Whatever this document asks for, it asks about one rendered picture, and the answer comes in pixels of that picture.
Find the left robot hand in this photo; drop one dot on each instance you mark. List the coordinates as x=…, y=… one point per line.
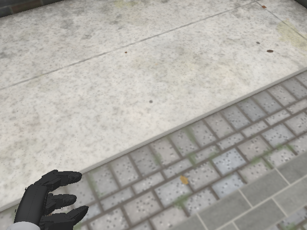
x=36, y=204

